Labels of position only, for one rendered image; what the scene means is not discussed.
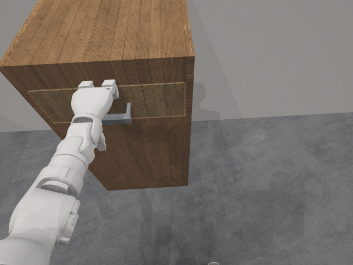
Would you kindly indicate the cabinet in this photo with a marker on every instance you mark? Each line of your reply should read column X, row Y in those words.
column 65, row 42

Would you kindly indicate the handle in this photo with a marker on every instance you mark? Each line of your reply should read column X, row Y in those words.
column 124, row 118

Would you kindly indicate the robot left hand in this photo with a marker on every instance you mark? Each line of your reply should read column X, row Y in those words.
column 96, row 101

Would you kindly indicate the robot left upper arm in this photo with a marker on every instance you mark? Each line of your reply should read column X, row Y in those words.
column 46, row 220

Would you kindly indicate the drawer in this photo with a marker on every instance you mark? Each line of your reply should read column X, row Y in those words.
column 147, row 100

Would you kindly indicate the left robot forearm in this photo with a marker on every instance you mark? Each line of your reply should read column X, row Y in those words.
column 64, row 174

